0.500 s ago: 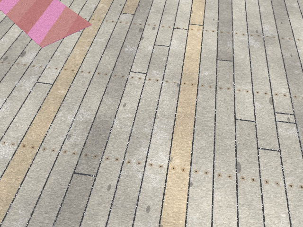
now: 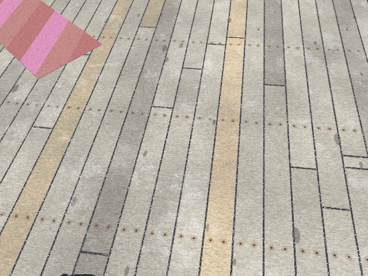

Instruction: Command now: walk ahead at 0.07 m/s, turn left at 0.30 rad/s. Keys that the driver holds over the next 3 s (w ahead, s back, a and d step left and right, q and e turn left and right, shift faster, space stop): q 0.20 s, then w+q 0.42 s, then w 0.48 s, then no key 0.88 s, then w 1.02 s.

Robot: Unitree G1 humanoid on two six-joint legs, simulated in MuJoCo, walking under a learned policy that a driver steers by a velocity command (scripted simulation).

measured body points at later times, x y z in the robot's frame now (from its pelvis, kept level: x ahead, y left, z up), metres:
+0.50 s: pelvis +0.05 +0.06 +0.02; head +0.06 +0.10 +0.47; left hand +0.15 +0.37 -0.09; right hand +0.15 -0.21 -0.08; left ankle -0.01 +0.13 -0.73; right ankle +0.19 -0.10 -0.66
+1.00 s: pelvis +0.30 +0.09 +0.01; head +0.32 +0.09 +0.46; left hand +0.21 +0.35 -0.11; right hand +0.54 -0.10 -0.10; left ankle +0.28 +0.25 -0.67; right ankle +0.30 -0.03 -0.73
